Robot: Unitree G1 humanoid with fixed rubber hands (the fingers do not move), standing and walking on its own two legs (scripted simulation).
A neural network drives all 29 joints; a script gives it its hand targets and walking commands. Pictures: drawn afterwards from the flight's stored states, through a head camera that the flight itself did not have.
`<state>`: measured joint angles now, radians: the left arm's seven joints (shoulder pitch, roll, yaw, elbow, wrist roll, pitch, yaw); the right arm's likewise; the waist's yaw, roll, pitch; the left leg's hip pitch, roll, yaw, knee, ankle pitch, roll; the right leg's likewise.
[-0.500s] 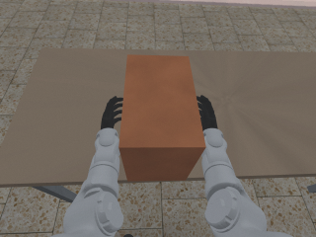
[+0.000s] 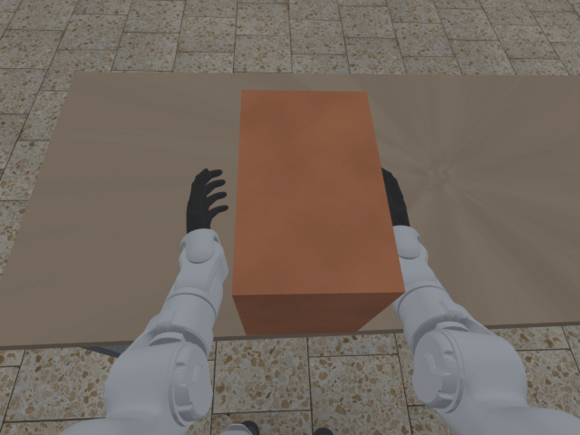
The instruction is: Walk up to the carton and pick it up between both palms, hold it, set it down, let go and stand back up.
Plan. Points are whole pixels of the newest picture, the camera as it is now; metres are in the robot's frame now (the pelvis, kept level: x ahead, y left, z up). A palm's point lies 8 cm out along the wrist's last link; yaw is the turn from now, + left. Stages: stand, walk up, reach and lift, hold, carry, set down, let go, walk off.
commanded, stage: set down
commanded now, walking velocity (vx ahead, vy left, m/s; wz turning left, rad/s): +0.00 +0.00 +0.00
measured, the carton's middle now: (302, 220) +0.41 +0.01 -0.01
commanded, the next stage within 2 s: none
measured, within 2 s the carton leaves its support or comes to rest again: neither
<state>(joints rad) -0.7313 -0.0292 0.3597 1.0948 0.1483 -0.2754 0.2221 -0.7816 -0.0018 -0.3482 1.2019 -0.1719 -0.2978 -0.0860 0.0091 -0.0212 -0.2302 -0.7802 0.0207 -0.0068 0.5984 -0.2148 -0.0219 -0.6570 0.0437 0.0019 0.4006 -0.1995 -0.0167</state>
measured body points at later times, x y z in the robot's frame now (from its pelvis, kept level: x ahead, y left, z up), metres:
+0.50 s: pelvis +0.01 -0.02 +0.00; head +0.15 -0.02 +0.43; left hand +0.41 +0.15 -0.04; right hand +0.42 -0.13 -0.04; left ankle -0.03 +0.10 -0.73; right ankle -0.04 -0.12 -0.73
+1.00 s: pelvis -0.04 -0.04 +0.01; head +0.08 -0.04 +0.44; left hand +0.33 +0.15 -0.01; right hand +0.35 -0.17 -0.02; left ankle -0.01 +0.10 -0.73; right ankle +0.00 -0.13 -0.73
